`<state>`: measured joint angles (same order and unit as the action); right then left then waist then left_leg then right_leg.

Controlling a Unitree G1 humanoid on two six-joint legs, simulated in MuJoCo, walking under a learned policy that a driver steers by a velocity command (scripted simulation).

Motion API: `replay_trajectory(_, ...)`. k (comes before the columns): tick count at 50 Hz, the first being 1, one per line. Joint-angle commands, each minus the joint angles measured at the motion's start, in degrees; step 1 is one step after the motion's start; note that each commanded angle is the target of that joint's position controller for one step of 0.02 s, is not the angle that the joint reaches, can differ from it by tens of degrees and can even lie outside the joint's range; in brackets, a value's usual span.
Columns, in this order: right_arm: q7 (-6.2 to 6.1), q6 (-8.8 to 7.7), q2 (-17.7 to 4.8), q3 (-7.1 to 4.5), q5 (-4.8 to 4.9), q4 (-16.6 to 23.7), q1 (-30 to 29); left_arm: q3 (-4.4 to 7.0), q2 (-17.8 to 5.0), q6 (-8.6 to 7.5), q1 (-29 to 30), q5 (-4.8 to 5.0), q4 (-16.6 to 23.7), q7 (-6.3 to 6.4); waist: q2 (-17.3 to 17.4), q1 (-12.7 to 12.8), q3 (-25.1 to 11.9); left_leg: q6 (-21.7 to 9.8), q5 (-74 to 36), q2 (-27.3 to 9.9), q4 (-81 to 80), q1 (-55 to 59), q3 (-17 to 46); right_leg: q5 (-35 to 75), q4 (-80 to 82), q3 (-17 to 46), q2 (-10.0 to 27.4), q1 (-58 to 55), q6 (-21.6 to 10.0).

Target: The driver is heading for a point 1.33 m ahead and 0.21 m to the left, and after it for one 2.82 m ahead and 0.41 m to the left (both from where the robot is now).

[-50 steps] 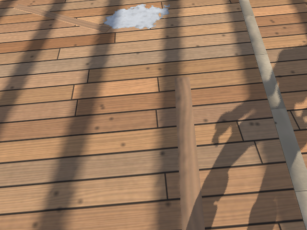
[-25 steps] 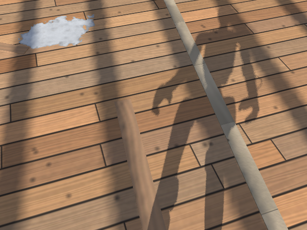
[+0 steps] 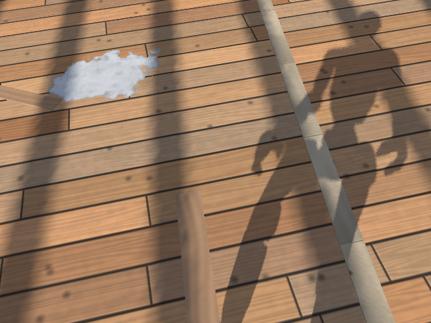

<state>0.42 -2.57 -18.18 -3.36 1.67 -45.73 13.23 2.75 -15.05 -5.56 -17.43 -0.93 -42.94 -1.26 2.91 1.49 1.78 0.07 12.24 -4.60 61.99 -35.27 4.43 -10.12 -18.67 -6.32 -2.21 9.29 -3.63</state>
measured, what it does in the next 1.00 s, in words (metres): walks ahead, turning left: left foot, then right foot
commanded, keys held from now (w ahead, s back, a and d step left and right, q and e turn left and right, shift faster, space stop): w+q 0.02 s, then q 0.38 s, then no key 0.38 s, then w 0.22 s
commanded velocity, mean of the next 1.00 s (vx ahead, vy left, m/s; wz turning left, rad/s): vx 0.17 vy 0.00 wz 0.31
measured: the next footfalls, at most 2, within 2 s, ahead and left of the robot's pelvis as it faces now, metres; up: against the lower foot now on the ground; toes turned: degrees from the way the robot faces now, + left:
left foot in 0.28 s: +0.29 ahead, +0.13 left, +0.00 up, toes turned +10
right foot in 0.72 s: +0.33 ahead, -0.10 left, +0.00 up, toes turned +20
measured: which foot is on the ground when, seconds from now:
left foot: up 0.00-0.26, down 0.28-1.00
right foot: down 0.00-0.28, up 0.30-0.70, down 0.72-1.00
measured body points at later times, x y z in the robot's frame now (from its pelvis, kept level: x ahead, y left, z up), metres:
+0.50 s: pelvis +0.18 +0.04 -0.01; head +0.23 +0.07 +0.43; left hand +0.28 +0.35 -0.12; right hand +0.40 -0.19 -0.10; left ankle +0.25 +0.13 -0.75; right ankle +0.24 -0.12 -0.67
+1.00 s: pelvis +0.28 +0.03 -0.01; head +0.27 +0.03 +0.44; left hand +0.27 +0.31 -0.13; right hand +0.48 -0.19 -0.12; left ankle +0.25 +0.12 -0.74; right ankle +0.29 -0.11 -0.75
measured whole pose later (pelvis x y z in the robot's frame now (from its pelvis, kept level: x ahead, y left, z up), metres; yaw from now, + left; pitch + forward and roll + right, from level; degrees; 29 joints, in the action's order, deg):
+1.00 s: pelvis +0.28 +0.03 -0.01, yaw +19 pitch +0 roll +0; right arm 1.0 -1.7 -15.1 -3.2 0.7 -43.8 13.5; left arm 2.1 -14.5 -1.1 -17.3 0.9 -44.0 1.3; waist -0.9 0.4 -1.1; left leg -3.8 19.9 2.2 32.2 -15.3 -1.3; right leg -19.6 -30.9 1.5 1.8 11.7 0.6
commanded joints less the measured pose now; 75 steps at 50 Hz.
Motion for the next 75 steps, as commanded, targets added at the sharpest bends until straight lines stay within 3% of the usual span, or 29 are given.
replay_trajectory(1,-0.02,0.16,-2.0,-0.68,-0.28,3.0,0.7,2.17,-7.5,-1.51,2.7,-0.21,2.7,0.74,-5.8,-1.5,-0.3,0.8,-8.0,-1.8,-4.7,-5.5,3.8,14.2,11.4,8.5,16.3,-3.6,-7.7)
replay_trajectory(9,3.19,-0.13,-0.7,-0.21,-1.30,9.2,-9.3,3.15,-11.1,1.68,1.6,1.34,0.3,3.14,-6.5,1.1,0.4,-0.8,-14.6,1.7,-26.2,1.6,-5.7,35.6,3.0,-3.0,16.3,-9.0,-4.3)
replay_trajectory(13,3.27,-0.06,-6.5,-3.36,-1.49,7.7,3.8,3.63,-11.7,3.89,4.9,2.56,1.8,4.25,-6.2,-6.5,-7.4,-5.9,-10.8,7.9,-33.5,17.9,-8.9,45.1,-20.4,-4.7,13.8,-9.2,-0.5)
replay_trajectory(14,1.84,0.05,-10.9,-4.75,-1.60,7.5,8.0,2.89,-10.1,3.52,2.4,1.34,2.4,4.03,0.7,-8.1,-11.4,-9.1,-32.3,2.3,-35.4,31.3,0.3,26.4,-35.8,-4.9,9.7,1.4,3.2)
replay_trajectory(15,0.63,0.59,-15.8,-5.06,-2.13,9.1,5.5,0.84,-3.2,2.88,-5.1,-2.01,3.6,2.84,13.8,-0.6,-17.5,-19.8,-59.3,-12.1,-28.1,50.0,20.9,-30.6,-56.6,-1.5,-0.2,23.2,7.4)
replay_trajectory(16,0.97,0.49,-13.6,-4.35,-2.61,11.5,5.7,0.79,-7.0,2.08,-4.8,-0.39,3.3,1.75,7.2,-4.2,-29.3,-25.9,-45.4,-17.3,-34.7,52.2,33.9,-31.5,-64.7,11.8,-1.7,26.5,7.2)
replay_trajectory(17,1.23,0.58,-10.5,-3.79,-2.10,12.4,2.3,1.70,-10.1,2.18,1.9,1.74,4.4,1.53,1.2,-5.6,-23.1,-23.1,-34.8,-14.0,-38.0,46.9,27.6,-25.5,-63.5,13.1,1.0,29.4,6.2)
replay_trajectory(19,0.64,1.26,-6.6,-2.60,-0.39,12.6,-3.2,1.82,-9.6,3.33,6.1,0.71,5.1,2.92,-3.8,-2.7,-10.9,-17.6,-21.4,-8.9,-41.8,31.4,20.0,-17.6,-55.0,11.9,4.5,29.5,6.4)
replay_trajectory(20,0.33,1.58,-6.5,-2.56,-0.90,12.9,-4.5,2.07,-9.9,4.12,5.5,0.42,5.4,3.29,-1.9,-0.9,-9.0,-16.7,-18.7,-7.2,-43.3,25.2,18.5,-15.7,-51.6,12.2,5.0,25.8,6.5)
replay_trajectory(25,-0.88,1.88,-7.1,-2.61,-2.22,12.0,-4.6,1.30,-6.7,5.28,3.0,0.14,3.9,4.07,1.6,-0.1,-11.0,-15.6,-25.6,-4.4,-42.8,18.9,11.7,-11.5,-40.5,9.8,4.5,18.9,8.6)
replay_trajectory(34,-1.00,3.70,-4.3,-0.79,-2.46,10.2,-5.6,0.98,-5.5,4.72,6.4,0.87,4.6,3.12,4.8,-2.1,-7.3,-12.2,0.3,-3.6,-41.4,17.3,15.1,-6.7,-17.2,8.4,4.3,9.1,6.9)
replay_trajectory(36,-0.95,3.53,-1.7,0.34,-2.27,8.8,-3.0,0.88,-5.7,4.04,4.6,-0.16,4.0,2.45,2.4,-1.1,-6.9,-7.6,1.8,-0.6,-38.4,15.0,13.4,2.9,-5.2,9.8,5.9,0.5,4.5)
replay_trajectory(37,-0.88,3.05,-0.7,0.61,-3.11,8.5,-0.2,1.54,-9.9,3.92,4.5,-1.13,4.8,2.58,-5.7,-3.4,-7.1,-4.2,6.5,3.9,-31.8,12.3,8.9,11.8,-3.9,17.4,13.8,-2.1,1.4)
replay_trajectory(38,-0.67,2.65,-0.5,0.28,-2.62,8.8,0.7,1.71,-10.3,4.08,7.4,-1.44,3.7,2.40,-15.6,-6.6,-5.6,-1.9,9.0,7.6,-31.5,14.5,1.9,7.7,-2.5,21.3,16.7,4.9,-3.4)
replay_trajectory(40,-0.78,2.84,-2.3,-0.15,-3.21,8.4,-4.1,0.40,-4.9,3.55,8.1,-0.93,4.0,1.97,-12.6,-3.5,-5.5,-0.3,4.0,6.8,-32.3,21.3,1.1,-10.6,-0.5,18.0,11.7,8.8,-1.0)
replay_trajectory(43,-0.76,3.34,-2.1,-0.55,-2.14,7.9,-4.9,1.72,-10.1,3.62,4.0,0.18,3.0,2.45,-14.7,-1.2,0.5,-1.0,11.6,9.3,-25.1,15.2,-4.0,-32.1,4.7,21.8,13.1,9.7,-2.3)
replay_trajectory(47,0.36,0.04,-0.4,-0.55,-0.65,7.6,-5.8,2.09,-10.2,3.58,1.4,1.67,2.3,3.21,-13.6,-0.1,4.4,-3.6,12.5,5.4,-23.3,9.3,-4.9,-28.1,6.0,28.1,18.8,5.6,-7.0)
replay_trajectory(50,0.97,-1.15,-0.3,-1.16,-0.87,4.0,0.7,1.73,-8.8,3.74,4.5,2.44,2.9,2.54,-10.9,-3.9,1.3,-4.9,3.1,6.7,-35.4,27.2,-6.1,-18.4,0.8,19.7,13.0,11.5,-4.2)
replay_trajectory(51,0.79,-1.22,-2.2,-1.80,-0.86,2.7,5.4,0.96,-6.2,3.35,6.3,2.08,3.7,2.28,-7.2,-5.8,-0.6,-5.9,4.2,2.8,-38.0,32.9,-0.4,-13.7,-6.7,15.8,10.2,14.8,-2.1)
replay_trajectory(52,0.58,-1.28,-6.9,-3.02,-1.06,1.5,10.5,-0.03,-2.4,2.40,7.6,1.91,6.0,2.09,6.8,-6.1,-2.0,-10.9,13.7,-6.1,-44.2,40.2,16.7,-11.9,-22.9,6.0,2.2,25.1,2.0)
replay_trajectory(53,1.02,-1.73,-8.8,-3.45,-1.18,1.5,14.0,0.54,-5.3,1.33,9.9,2.27,7.7,2.29,12.2,-8.7,-0.9,-17.8,13.9,-15.0,-50.2,42.9,33.0,-20.6,-35.5,7.7,0.9,34.7,3.1)
replay_trajectory(55,0.57,-2.85,-5.1,-2.04,-1.50,2.0,11.9,1.42,-7.1,0.20,8.5,3.20,6.7,1.62,4.1,-6.2,0.7,-17.4,10.8,-14.5,-49.1,44.8,28.1,-17.1,-46.9,11.4,5.2,42.3,1.2)
replay_trajectory(57,0.29,-2.70,-4.0,-1.39,-1.47,2.3,9.3,1.46,-6.3,-0.28,9.9,2.18,6.5,0.83,1.2,-5.0,1.5,-14.3,3.3,-11.7,-50.4,43.3,20.1,-8.7,-44.5,10.7,8.0,43.2,0.7)
replay_trajectory(64,-0.98,-1.21,-6.0,-1.19,-1.19,0.8,11.1,-0.45,-1.7,-0.04,18.8,1.99,9.4,-1.40,1.9,-6.7,2.6,-11.3,-12.4,-5.3,-53.7,32.2,2.9,8.9,-19.5,4.5,5.4,28.4,4.6)
replay_trajectory(69,-0.89,-1.19,-7.2,-1.71,-0.23,-1.2,12.5,0.40,-4.8,-0.12,21.3,2.48,10.9,-1.92,2.6,-5.3,4.4,-9.8,-15.4,-9.4,-52.4,35.1,2.8,10.3,-12.6,5.9,4.5,23.9,1.6)
replay_trajectory(72,-1.07,-0.51,-8.2,-2.11,-0.61,-1.3,10.9,2.54,-8.6,0.13,9.6,1.92,8.0,-1.15,2.9,2.0,-4.0,-7.1,-40.1,-7.2,-36.8,36.3,-0.9,7.0,-11.4,2.8,0.6,6.9,-2.2)
replay_trajectory(73,-1.32,-0.34,-7.1,-1.58,-1.23,-0.8,10.6,3.55,-10.7,0.47,-0.1,1.86,5.5,-0.42,1.7,6.3,-10.3,-5.2,-36.9,-4.8,-24.2,28.7,-2.5,7.1,-13.2,5.5,3.3,-8.0,-4.2)
replay_trajectory(74,-1.13,-0.94,-0.6,0.33,-1.99,1.1,16.6,4.67,-16.8,0.71,-7.2,0.31,4.5,0.05,-12.0,5.0,-20.6,-1.7,-10.8,2.8,-0.3,8.6,-4.6,-0.5,-12.0,29.2,19.1,-30.3,-11.7)
replay_trajectory(75,-0.70,-2.13,0.3,0.96,-0.99,0.0,18.2,3.88,-14.2,0.75,-8.6,1.02,3.6,-0.44,-20.0,4.5,-27.1,-0.7,19.6,8.3,11.7,-0.9,2.2,-13.7,1.0,52.1,25.0,-34.1,-16.1)
Keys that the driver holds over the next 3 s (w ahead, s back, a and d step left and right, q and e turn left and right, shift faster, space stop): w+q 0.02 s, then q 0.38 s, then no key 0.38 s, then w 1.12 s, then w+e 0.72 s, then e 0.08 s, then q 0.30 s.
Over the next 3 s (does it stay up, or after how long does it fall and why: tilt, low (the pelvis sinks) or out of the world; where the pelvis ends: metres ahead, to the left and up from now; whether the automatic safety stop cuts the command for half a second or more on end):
stays up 1.28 0.21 -0.02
